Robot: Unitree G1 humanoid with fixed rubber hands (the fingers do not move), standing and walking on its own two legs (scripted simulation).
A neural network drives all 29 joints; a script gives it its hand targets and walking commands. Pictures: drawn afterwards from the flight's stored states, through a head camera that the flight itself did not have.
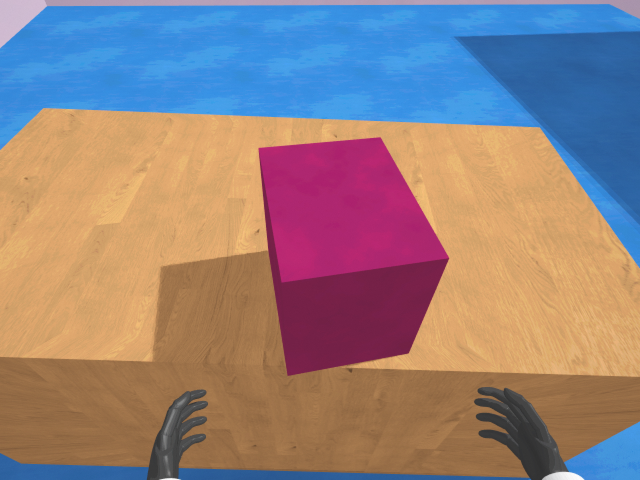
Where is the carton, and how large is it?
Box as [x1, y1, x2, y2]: [258, 137, 448, 375]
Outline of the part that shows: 380,137 258,148 268,251 288,375 407,353 409,351 448,259 445,251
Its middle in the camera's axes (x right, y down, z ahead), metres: +0.02 +0.03 +0.61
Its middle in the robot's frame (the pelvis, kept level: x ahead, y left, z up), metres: +0.43 +0.01 +0.01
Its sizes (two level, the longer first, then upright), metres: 0.263 0.199 0.240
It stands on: a pedestal, 0.67 m high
